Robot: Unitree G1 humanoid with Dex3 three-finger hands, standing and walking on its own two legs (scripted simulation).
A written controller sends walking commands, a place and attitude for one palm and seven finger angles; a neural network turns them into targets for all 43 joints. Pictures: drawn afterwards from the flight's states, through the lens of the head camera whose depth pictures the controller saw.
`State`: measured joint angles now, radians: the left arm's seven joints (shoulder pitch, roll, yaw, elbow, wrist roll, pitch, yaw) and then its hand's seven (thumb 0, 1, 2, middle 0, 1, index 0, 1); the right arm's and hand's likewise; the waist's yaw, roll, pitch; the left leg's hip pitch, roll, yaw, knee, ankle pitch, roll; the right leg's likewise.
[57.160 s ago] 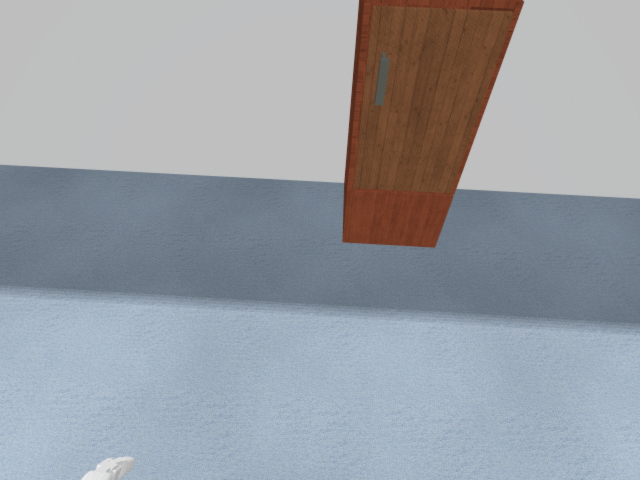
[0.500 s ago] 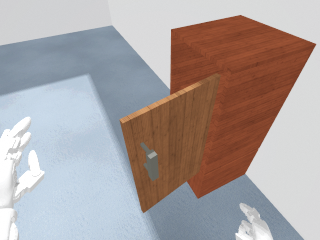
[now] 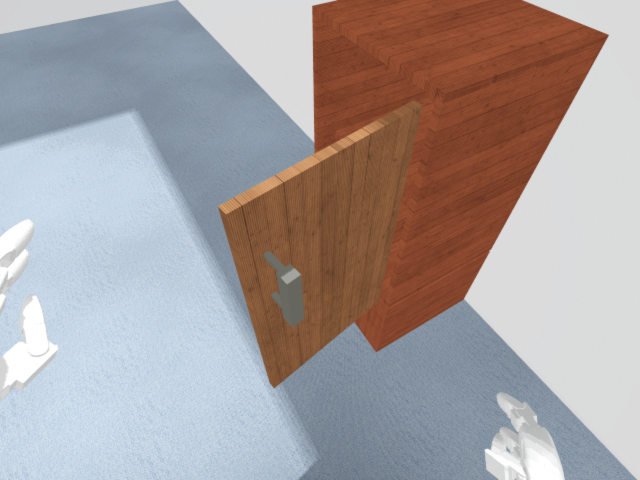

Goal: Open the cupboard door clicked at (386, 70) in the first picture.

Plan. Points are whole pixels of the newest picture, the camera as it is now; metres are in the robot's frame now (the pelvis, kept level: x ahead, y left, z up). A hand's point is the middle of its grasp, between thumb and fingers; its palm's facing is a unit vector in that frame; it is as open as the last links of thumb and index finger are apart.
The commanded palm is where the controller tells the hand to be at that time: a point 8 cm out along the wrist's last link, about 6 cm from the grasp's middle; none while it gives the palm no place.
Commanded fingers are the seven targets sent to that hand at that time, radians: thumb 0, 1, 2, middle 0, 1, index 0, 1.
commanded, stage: step back with the hand held close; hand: left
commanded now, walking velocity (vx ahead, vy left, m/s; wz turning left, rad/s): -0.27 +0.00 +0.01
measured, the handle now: (282, 288) +0.38 +0.08 -0.02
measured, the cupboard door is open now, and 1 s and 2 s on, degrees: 100 100 100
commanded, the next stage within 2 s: stop stepping back and stand still in 0.82 s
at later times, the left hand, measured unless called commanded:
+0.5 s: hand out of the picture +0.13 +0.28 +0.15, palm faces +0.45 -0.78 -0.44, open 7.4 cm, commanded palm +0.05 +0.32 +0.18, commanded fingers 0.00 0.90 0.90 -0.20 -0.30 -0.20 -0.30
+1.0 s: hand out of the picture +0.03 +0.20 +0.18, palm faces +0.28 -0.78 -0.56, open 7.4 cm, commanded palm -0.03 +0.26 +0.18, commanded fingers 0.00 0.90 0.90 -0.20 -0.30 -0.20 -0.30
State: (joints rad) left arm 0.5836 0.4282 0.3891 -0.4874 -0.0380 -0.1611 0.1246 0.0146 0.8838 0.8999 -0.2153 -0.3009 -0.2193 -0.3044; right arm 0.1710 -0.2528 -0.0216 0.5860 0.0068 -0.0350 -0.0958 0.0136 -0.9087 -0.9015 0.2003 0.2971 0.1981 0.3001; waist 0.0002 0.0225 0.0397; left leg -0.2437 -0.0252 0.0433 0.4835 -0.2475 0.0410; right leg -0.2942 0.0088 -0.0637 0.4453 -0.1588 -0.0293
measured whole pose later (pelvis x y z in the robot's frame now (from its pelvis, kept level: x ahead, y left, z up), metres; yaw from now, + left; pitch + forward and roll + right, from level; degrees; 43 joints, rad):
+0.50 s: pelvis -0.08 +0.02 -0.02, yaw +2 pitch -1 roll -2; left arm 0.50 0.42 0.42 -0.56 0.00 -0.22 0.17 0.01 0.88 0.90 -0.21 -0.30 -0.22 -0.30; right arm 0.21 -0.22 0.01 0.59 -0.01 -0.06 -0.09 0.01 -0.91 -0.90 0.20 0.30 0.20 0.30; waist -0.01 -0.03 0.07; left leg -0.43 -0.02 0.03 0.67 -0.22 0.07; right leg -0.47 0.01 -0.05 0.67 -0.26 0.00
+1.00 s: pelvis -0.18 -0.04 -0.01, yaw -2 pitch +4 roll +1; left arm 0.61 0.56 0.48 -0.67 -0.07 -0.24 0.11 0.02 0.88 0.90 -0.22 -0.30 -0.22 -0.30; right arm 0.10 -0.17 0.04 0.62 -0.01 -0.09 -0.05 0.01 -0.91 -0.90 0.20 0.30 0.20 0.30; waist 0.03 -0.08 0.01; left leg -0.61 0.00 0.02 0.71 -0.26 -0.02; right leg -0.12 0.06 0.00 0.45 -0.41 -0.07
